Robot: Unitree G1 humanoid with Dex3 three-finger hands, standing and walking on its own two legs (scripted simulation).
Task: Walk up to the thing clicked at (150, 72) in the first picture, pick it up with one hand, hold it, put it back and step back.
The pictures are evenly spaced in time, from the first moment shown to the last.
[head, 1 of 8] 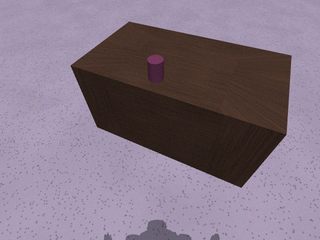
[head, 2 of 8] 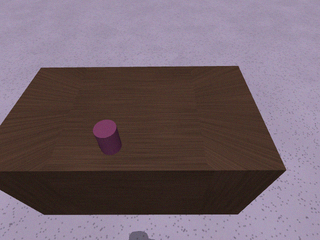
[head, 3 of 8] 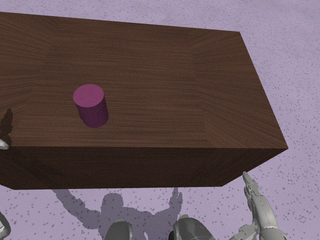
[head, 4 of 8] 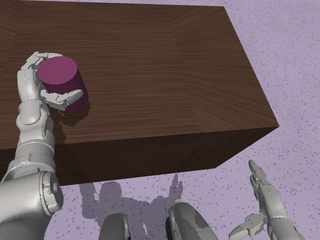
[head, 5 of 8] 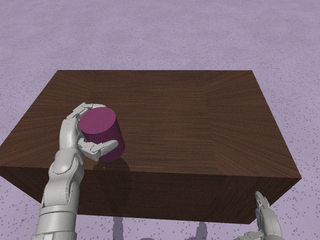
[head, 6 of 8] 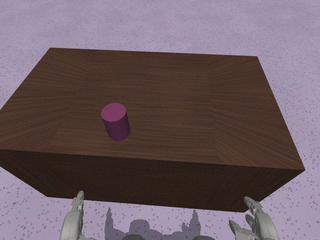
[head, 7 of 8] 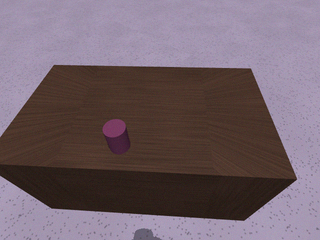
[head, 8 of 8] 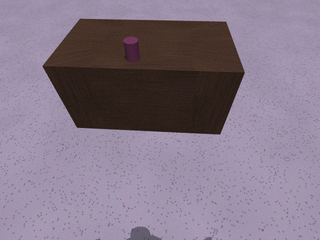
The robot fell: no
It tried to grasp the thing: yes
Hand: left
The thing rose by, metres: 0.24
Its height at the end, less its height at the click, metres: +0.00
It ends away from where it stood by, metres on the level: 0.01
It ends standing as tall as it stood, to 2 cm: yes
